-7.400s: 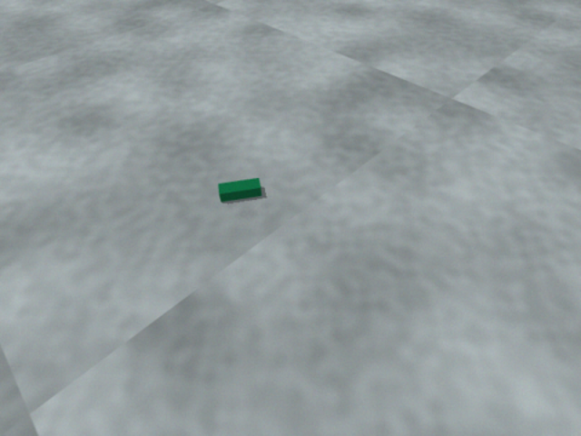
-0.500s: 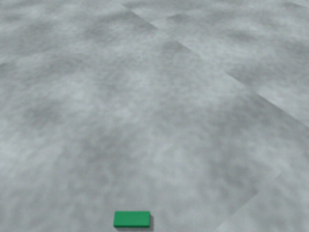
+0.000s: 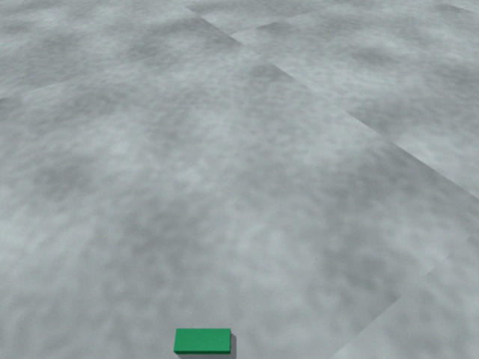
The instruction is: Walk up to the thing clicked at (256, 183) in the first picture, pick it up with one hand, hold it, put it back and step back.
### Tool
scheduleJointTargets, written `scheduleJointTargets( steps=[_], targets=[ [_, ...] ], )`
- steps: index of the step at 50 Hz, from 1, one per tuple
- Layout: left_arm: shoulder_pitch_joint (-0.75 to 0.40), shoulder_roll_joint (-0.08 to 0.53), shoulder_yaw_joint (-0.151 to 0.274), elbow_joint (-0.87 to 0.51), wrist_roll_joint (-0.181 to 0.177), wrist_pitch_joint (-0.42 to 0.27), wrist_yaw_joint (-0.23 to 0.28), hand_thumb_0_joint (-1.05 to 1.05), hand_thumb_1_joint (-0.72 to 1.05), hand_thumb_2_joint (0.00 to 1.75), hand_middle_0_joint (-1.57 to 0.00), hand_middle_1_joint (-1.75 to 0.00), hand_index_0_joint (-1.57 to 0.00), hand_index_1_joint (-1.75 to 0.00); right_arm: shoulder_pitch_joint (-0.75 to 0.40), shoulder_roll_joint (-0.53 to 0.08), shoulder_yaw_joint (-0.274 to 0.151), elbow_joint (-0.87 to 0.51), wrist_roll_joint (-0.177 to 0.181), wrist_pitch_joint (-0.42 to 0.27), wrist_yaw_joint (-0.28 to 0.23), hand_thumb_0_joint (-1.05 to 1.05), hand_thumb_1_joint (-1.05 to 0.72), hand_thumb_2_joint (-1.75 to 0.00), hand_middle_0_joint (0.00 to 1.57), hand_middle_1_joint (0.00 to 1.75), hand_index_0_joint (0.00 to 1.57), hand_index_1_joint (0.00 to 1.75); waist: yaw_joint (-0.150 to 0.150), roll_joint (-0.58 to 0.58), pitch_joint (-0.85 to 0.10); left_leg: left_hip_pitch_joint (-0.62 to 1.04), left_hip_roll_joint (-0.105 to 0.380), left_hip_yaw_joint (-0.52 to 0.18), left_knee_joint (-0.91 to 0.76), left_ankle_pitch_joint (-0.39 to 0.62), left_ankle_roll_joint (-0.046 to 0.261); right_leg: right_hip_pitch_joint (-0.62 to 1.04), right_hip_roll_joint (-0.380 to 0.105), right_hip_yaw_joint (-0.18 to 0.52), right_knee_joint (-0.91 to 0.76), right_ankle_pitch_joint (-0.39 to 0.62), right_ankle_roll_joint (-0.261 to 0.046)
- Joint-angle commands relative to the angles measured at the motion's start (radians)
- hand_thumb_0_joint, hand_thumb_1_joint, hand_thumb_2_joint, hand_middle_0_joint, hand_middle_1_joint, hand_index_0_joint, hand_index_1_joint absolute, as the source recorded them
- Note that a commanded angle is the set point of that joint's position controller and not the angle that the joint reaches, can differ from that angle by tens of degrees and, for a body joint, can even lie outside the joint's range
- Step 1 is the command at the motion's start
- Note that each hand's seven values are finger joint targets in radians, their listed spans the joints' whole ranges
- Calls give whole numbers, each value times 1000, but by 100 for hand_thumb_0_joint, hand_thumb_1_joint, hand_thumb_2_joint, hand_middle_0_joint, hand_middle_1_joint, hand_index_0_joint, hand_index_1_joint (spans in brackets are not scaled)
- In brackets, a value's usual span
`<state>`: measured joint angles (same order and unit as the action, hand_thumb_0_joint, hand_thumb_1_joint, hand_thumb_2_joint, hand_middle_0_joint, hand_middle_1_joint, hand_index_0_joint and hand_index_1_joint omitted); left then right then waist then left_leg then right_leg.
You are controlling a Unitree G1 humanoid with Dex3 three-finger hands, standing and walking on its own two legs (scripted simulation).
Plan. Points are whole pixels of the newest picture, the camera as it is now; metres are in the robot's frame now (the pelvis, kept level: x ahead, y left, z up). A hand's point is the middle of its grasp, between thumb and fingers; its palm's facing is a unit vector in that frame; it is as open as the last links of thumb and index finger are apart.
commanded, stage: stand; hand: left
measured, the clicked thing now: (203, 341) +0.33 +0.17 -0.76
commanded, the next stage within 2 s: walk up in 0.36 s
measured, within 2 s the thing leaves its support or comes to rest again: neither
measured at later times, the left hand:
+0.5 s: hand out of the picture +0.07 +0.26 -0.16, palm faces +0.00 -0.93 -0.36, open 7.4 cm
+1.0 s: hand out of the picture +0.03 +0.24 -0.18, palm faces +0.01 -0.96 -0.28, open 7.4 cm
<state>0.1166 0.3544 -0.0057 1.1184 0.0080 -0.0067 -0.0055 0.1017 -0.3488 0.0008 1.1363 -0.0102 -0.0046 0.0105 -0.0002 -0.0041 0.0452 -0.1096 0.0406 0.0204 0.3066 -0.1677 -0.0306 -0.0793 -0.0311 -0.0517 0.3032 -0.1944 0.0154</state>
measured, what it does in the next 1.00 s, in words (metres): steps on the spot: left foot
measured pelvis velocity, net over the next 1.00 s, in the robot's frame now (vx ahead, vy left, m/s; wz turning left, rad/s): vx -0.06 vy -0.01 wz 0.02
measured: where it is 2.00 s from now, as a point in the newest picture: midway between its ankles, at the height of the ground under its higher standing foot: outside the picture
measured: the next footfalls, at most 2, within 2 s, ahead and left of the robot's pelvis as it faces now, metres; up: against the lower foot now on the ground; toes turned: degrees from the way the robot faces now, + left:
left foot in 0.84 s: -0.03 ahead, +0.11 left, +0.00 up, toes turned +1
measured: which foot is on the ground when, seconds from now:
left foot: down 0.00-0.62, up 0.64-0.82, down 0.84-1.00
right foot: down 0.00-1.00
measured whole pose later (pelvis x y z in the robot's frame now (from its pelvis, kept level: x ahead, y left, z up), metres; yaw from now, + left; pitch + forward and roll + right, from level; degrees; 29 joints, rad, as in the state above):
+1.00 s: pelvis -0.06 -0.01 -0.01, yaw +1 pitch -2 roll +0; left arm 0.10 0.36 0.03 0.98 0.00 0.05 -0.03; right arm 0.19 -0.32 -0.01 1.02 -0.03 -0.02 0.00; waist 0.00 -0.06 0.13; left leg -0.16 0.00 0.00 0.48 -0.29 0.01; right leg -0.23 -0.02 0.02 0.58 -0.38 -0.02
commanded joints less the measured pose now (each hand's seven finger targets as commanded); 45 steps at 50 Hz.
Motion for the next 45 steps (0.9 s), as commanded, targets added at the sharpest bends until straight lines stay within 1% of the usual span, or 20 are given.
scheduleJointTargets(
  steps=[1,17,18,21,24,28,29,31,32,33,34,36,38,39,40,41,42,43,44,45],
  targets=[
    [-33,221,47,-53,1,-22,14,0,90,90,-20,-30,-20,-30,-33,-211,-38,-59,-1,-22,-17,0,-90,-90,20,30,20,30,-1,4,-84,33,103,-76,-30,177,34,2,-118,93,-38,167,-34],
    [-26,216,48,-51,3,-20,14,0,90,90,-20,-30,-20,-30,-38,-219,-38,-62,0,-23,-21,0,-90,-90,20,30,20,30,5,14,-81,40,106,-74,-32,175,41,-1,-119,96,-37,172,-33],
    [-33,262,88,-71,3,4,7,0,90,90,-20,-30,-20,-30,-15,-272,-65,-73,11,-22,-29,0,-90,-90,20,30,20,30,-3,-24,-18,-8,110,-80,21,340,59,-35,-91,75,46,305,-39],
    [-10,237,98,-107,1,22,7,0,90,90,-20,-30,-20,-30,10,-282,-83,-98,17,-18,-40,0,-90,-90,20,30,20,30,-6,9,-91,25,141,-84,64,449,91,-37,-70,41,112,297,-41],
    [-24,222,100,-145,3,37,-1,0,90,90,-20,-30,-20,-30,4,-282,-91,-128,14,-9,-44,0,-90,-90,20,30,20,30,-10,57,-104,-37,156,-116,63,331,116,-42,-57,53,170,203,-50],
    [9,226,111,-170,13,50,-12,0,90,90,-20,-30,-20,-30,-21,-282,-102,-174,7,3,-44,0,-90,-90,20,30,20,30,4,71,-93,-134,150,-133,110,107,146,-66,-64,80,214,81,-92],
    [20,236,117,-177,14,50,-15,0,90,90,-20,-30,-20,-30,-19,-270,-103,-184,7,6,-42,0,-90,-90,20,30,20,30,14,49,-86,-147,112,-110,170,43,126,-85,-95,109,176,83,-119],
    [-24,288,130,-200,18,47,-18,0,90,90,-20,-30,-20,-30,-24,-219,-96,-201,8,14,-35,0,-90,-90,20,30,20,30,9,-121,-43,-146,-50,29,390,-170,62,-181,-217,231,23,94,-208],
    [-57,318,138,-232,28,45,-15,0,90,90,-20,-30,-20,-30,4,-210,-98,-210,4,22,-36,0,-90,-90,20,30,20,30,16,-205,-33,-167,-85,22,566,-386,59,-232,-306,318,-13,103,-272],
    [-64,314,140,-251,38,44,-15,0,90,90,-20,-30,-20,-30,34,-216,-102,-214,-1,28,-36,0,-90,-90,20,30,20,30,15,-204,-17,-187,-74,-42,688,-450,67,-275,-340,351,-29,71,-301],
    [-81,284,135,-266,39,42,-11,0,90,90,-20,-30,-20,-30,61,-221,-103,-212,4,32,-33,0,-90,-90,20,30,20,30,6,-159,4,-195,-62,-91,732,-429,67,-277,-305,306,-8,62,-293],
    [-113,260,122,-275,46,36,-3,0,90,90,-20,-30,-20,-30,95,-212,-100,-213,10,19,-25,0,-90,-90,20,30,20,30,-14,-163,-28,-195,-27,-83,647,-372,59,-226,-243,231,30,50,-247],
    [-76,246,113,-270,44,30,0,0,90,90,-20,-30,-20,-30,118,-209,-90,-201,2,3,-20,0,-90,-90,20,30,20,30,7,-146,-82,-196,-14,-51,401,-339,44,-85,-223,226,82,30,-214],
    [-69,240,107,-265,37,30,-1,0,90,90,-20,-30,-20,-30,127,-196,-89,-190,-8,-3,-21,0,-90,-90,20,30,20,30,-1,-124,-95,-153,-18,-41,266,-291,41,-68,-220,211,121,54,-201],
    [-74,238,104,-266,23,34,-5,0,90,90,-20,-30,-20,-30,160,-183,-86,-175,-17,-13,-24,0,-90,-90,20,30,20,30,-21,-110,-108,-68,-24,-27,72,-183,44,-70,-214,193,192,130,-182],
    [-48,207,90,-259,7,38,-7,0,90,90,-20,-30,-20,-30,150,-195,-88,-175,-29,-24,-32,0,-90,-90,20,30,20,30,-21,-39,-101,22,16,-94,-75,-26,50,-124,-181,159,249,160,-130],
    [-1,138,68,-262,-8,41,-9,0,90,90,-20,-30,-20,-30,99,-263,-98,-196,-50,-38,-38,0,-90,-90,20,30,20,30,23,153,-96,68,207,-359,-112,181,92,-229,-61,99,352,-1,-56],
    [2,170,82,-237,-9,52,-3,0,90,90,-20,-30,-20,-30,8,-340,-106,-223,-37,-44,-35,0,-90,-90,20,30,20,30,40,183,-53,-47,305,-451,-73,117,195,-229,12,102,366,-321,-30],
    [-26,220,99,-218,1,53,0,0,90,90,-20,-30,-20,-30,-6,-341,-109,-222,-30,-47,-33,0,-90,-90,20,30,20,30,13,163,-25,-167,315,-428,-49,81,251,-125,-25,142,436,-353,-27],
    [-38,214,97,-217,-3,47,-6,0,90,90,-20,-30,-20,-30,-27,-294,-93,-223,-26,-53,-33,0,-90,-90,20,30,20,30,27,126,-9,-127,247,-309,-21,145,226,-130,-16,130,416,-326,-36]
  ],
)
